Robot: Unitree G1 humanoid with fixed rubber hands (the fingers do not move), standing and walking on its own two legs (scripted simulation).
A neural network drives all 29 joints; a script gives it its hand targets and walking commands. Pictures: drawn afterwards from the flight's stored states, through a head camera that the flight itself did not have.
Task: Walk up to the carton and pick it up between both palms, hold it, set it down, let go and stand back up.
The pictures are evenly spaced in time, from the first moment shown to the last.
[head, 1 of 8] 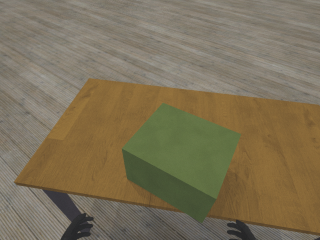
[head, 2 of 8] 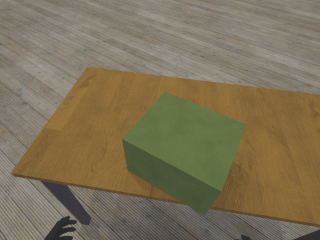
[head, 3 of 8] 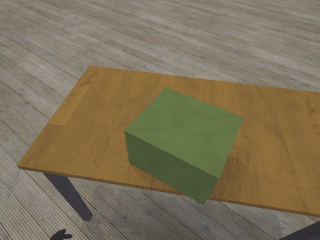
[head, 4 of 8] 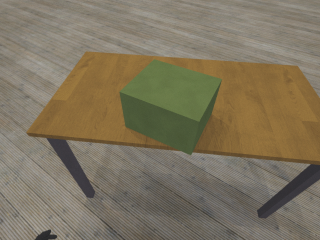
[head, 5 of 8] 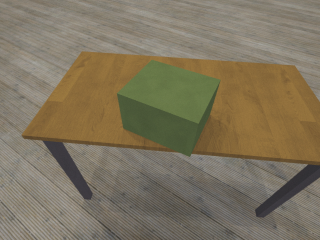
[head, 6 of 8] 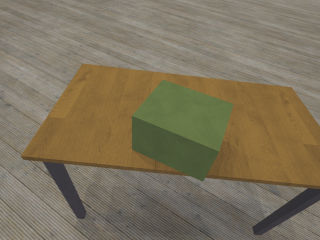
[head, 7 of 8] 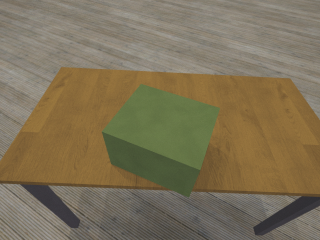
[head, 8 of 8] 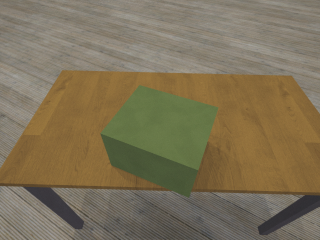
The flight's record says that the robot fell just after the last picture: no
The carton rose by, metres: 0.00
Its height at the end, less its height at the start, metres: +0.00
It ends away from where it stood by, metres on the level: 0.00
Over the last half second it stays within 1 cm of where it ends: yes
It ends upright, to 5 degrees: yes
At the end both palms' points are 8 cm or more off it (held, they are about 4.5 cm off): yes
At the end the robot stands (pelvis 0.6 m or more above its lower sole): yes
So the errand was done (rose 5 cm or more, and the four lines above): no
